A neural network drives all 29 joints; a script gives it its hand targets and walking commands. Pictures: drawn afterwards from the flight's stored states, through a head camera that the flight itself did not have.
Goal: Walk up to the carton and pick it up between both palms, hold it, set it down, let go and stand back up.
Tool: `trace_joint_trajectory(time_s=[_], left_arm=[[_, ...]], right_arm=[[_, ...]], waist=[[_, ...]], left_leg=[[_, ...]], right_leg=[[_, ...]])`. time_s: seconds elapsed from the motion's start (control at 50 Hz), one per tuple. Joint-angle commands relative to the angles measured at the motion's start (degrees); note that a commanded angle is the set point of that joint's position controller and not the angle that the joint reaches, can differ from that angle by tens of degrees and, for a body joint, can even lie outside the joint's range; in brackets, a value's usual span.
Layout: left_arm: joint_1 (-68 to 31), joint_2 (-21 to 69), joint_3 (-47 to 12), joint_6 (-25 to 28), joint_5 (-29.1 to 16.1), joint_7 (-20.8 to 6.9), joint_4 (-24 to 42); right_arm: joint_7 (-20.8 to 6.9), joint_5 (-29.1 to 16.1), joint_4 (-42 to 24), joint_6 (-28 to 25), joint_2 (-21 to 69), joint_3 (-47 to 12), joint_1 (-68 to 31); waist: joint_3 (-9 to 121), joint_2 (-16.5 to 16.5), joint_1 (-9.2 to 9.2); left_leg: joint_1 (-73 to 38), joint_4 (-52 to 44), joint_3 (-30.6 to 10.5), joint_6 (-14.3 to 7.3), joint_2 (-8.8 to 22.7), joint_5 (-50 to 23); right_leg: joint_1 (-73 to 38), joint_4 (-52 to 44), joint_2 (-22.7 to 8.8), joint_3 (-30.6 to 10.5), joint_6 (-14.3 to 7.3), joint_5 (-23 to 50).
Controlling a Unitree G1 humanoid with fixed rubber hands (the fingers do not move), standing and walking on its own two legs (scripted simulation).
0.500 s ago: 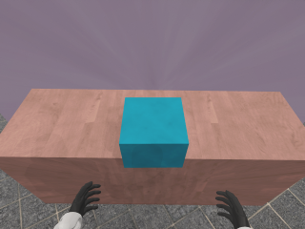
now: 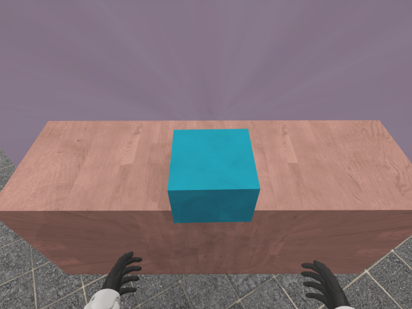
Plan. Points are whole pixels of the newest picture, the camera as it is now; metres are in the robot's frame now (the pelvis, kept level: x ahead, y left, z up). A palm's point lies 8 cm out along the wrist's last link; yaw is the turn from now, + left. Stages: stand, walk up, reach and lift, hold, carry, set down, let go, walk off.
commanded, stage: let go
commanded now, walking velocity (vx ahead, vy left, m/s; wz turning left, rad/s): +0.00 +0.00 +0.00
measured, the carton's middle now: (211, 174) +0.49 +0.02 -0.11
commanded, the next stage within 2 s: stand in 0.04 s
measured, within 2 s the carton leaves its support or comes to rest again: neither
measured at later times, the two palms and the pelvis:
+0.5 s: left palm out of the picture +0.04 +0.24 -0.12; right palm out of the picture +0.05 -0.26 -0.13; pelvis +0.02 +0.00 +0.00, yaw +2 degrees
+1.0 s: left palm out of the picture -0.02 +0.21 -0.15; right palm out of the picture +0.00 -0.21 -0.15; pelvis +0.02 +0.00 +0.00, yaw +2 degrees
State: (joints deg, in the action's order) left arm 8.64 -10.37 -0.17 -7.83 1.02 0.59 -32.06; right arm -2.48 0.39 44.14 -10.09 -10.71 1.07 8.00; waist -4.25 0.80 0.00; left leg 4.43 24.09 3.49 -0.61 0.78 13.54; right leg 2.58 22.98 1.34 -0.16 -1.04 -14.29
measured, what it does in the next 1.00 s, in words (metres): stands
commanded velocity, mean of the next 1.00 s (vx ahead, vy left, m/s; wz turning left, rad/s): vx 0.00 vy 0.00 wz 0.00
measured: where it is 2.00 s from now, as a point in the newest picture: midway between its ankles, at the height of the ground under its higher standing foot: outside the picture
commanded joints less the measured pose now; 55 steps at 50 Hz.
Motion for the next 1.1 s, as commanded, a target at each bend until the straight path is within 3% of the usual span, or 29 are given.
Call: trace_joint_trajectory(time_s=[0.0,0.02,0.04,0.06,0.08,0.14,0.2,0.52,0.9,0.98,1.02,1.04,1.06,1.08], left_arm=[[-4.2,-7.4,2.7,1.7,-0.3,0.6,7.3],[-4.8,-7.5,2.5,1.7,-0.7,0.7,7.7],[3.5,-9.5,4.5,5.7,2.6,-0.1,1.9],[4.6,-10.9,5.1,6.9,1.9,-0.4,0.8],[3.2,-10.1,5.0,7.5,1.7,-0.6,0.4],[5.5,-7.6,4.8,9.5,1.2,-0.9,-2.4],[5.2,-7.2,5.0,9.9,1.1,-0.4,-4.0],[15.5,-5.8,4.9,9.8,0.5,1.6,-19.1],[17.6,-0.9,2.9,9.0,0.0,2.6,-30.1],[18.2,0.3,2.3,8.9,-0.1,2.7,-31.6],[18.7,1.2,1.9,9.0,-0.2,2.8,-32.5],[17.3,1.4,1.6,8.9,0.1,2.9,-32.8],[17.1,-0.3,2.1,9.0,0.0,2.9,-32.5],[16.7,-0.4,2.2,8.9,0.0,2.9,-33.1]], right_arm=[[0.8,1.3,-8.7,-1.6,-6.8,2.6,-3.9],[0.8,1.5,-9.4,-1.6,-6.6,2.8,-4.2],[2.2,1.9,-1.7,5.4,-11.8,3.9,3.2],[2.5,3.0,-2.7,8.2,-11.4,4.0,5.0],[2.5,3.1,-3.3,9.3,-10.6,3.9,4.6],[2.2,1.1,-2.7,9.3,-9.5,3.6,3.8],[2.0,0.6,-0.2,9.0,-9.0,3.8,6.1],[3.8,1.2,11.8,9.9,-7.3,3.3,12.9],[5.0,0.5,20.2,9.8,-2.8,1.4,16.8],[5.4,0.3,21.0,10.0,-1.8,1.0,16.4],[5.3,0.4,21.0,10.1,-1.0,0.8,16.1],[5.3,0.4,21.5,10.1,-1.7,0.9,17.0],[5.7,0.3,21.9,10.1,-0.8,0.7,17.1],[5.6,0.3,21.7,10.0,-0.4,0.3,17.2]], waist=[[2.4,0.0,0.65],[2.1,0.2,0.60],[3.2,-6.3,1.61],[0.6,-3.2,0.69],[-2.4,-1.3,0.38],[6.3,-0.5,1.04],[7.5,0.8,0.25],[-3.6,-1.1,0.00],[-3.2,-0.1,-0.49],[-4.4,-2.4,0.21],[-4.2,0.0,0.29],[-4.8,1.5,-0.64],[-5.6,-0.6,-0.03],[-4.1,0.3,-0.49]], left_leg=[[-5.2,-3.6,0.0,1.9,0.3,-13.7],[-4.4,-3.9,0.2,1.7,0.5,-12.2],[5.5,-3.8,-6.5,1.3,7.2,-15.1],[10.5,-5.7,-6.8,1.7,6.4,-2.0],[14.0,-6.9,-6.7,2.2,5.5,2.4],[4.1,-3.6,-6.9,0.9,6.1,-10.5],[5.1,-4.4,-7.1,0.7,5.6,-8.5],[5.3,-7.0,-7.7,-0.9,4.8,-7.4],[3.9,-6.4,-7.3,-1.0,4.3,-11.4],[4.6,-5.9,-7.0,-1.0,4.0,-11.5],[3.7,-5.5,-7.2,-1.2,4.3,-11.3],[4.6,-5.8,-7.1,-1.0,4.0,-11.7],[4.4,-6.2,-7.5,-1.0,4.1,-13.0],[3.8,-5.6,-7.6,-1.3,4.3,-14.1]], right_leg=[[9.7,-6.4,-0.3,1.3,-0.3,9.0],[9.8,-6.3,-0.4,1.1,-0.3,8.3],[5.4,-5.7,-7.2,-4.8,1.9,9.6],[4.7,-6.5,-7.4,-5.5,2.4,4.2],[5.9,-6.4,-6.9,-5.9,2.4,1.4],[4.6,-4.5,-6.9,-5.7,1.6,15.9],[3.0,-5.0,-6.9,-5.1,1.1,13.8],[7.6,-8.7,-6.6,-4.6,-0.5,8.6],[4.7,-6.6,-6.5,-3.4,-0.6,11.2],[5.1,-6.6,-6.6,-3.5,-0.7,11.9],[5.7,-6.8,-6.3,-2.9,-0.5,11.5],[5.2,-6.6,-6.6,-2.9,-0.5,12.4],[5.7,-6.1,-6.4,-2.9,-0.2,12.3],[5.0,-5.6,-6.6,-2.9,-0.6,13.8]])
